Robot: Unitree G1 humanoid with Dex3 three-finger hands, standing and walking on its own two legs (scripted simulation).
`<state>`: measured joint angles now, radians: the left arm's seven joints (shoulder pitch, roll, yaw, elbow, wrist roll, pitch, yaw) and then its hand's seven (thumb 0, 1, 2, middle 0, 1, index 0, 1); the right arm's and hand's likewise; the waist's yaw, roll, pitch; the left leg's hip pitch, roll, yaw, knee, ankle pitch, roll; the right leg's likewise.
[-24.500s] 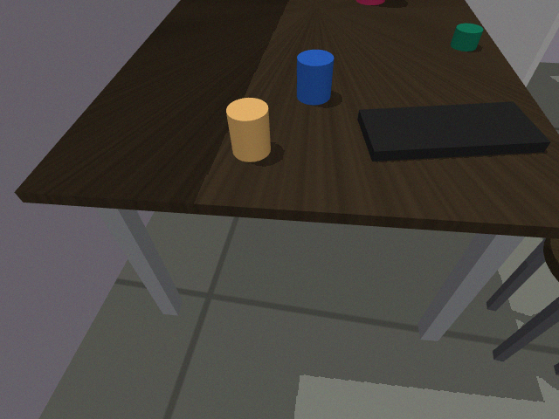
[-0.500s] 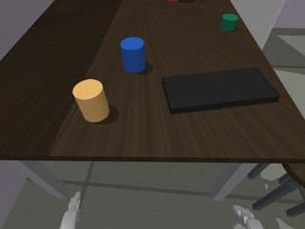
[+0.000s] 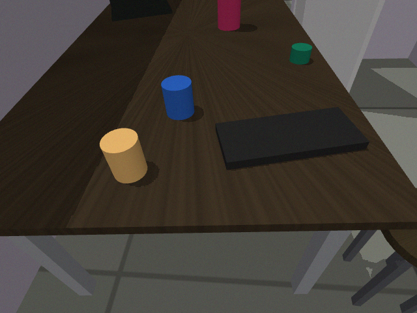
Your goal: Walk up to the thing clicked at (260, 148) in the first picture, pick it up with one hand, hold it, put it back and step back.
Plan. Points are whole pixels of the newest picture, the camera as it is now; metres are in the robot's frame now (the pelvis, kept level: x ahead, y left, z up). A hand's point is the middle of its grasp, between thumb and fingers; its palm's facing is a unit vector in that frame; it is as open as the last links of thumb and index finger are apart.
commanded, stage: home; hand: left
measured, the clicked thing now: (125, 151) +0.51 +0.22 +0.04
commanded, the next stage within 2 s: stand in 1.48 s
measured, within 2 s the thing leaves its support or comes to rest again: neither
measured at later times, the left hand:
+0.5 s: hand out of the picture +0.02 +0.26 -0.15, palm faces -0.05 -0.93 -0.36, open 17.6 cm
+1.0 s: hand out of the picture +0.06 +0.27 -0.15, palm faces -0.05 -0.93 -0.36, open 17.6 cm
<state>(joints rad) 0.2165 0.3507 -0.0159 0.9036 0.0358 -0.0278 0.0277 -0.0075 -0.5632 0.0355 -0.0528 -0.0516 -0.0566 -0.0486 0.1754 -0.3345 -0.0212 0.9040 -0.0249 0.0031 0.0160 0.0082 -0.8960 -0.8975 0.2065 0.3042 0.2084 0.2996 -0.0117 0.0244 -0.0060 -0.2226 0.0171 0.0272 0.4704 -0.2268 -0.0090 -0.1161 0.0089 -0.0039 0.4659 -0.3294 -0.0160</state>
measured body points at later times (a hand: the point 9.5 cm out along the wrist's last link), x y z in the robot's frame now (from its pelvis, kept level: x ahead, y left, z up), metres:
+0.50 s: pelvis -0.02 +0.01 +0.01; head -0.03 +0.00 +0.46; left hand +0.02 +0.31 -0.12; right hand +0.02 -0.29 -0.13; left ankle +0.02 +0.13 -0.74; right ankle -0.05 -0.11 -0.74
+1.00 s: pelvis -0.01 +0.02 +0.01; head -0.01 +0.01 +0.46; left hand +0.06 +0.32 -0.12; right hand +0.06 -0.28 -0.13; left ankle +0.02 +0.13 -0.74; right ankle -0.05 -0.11 -0.74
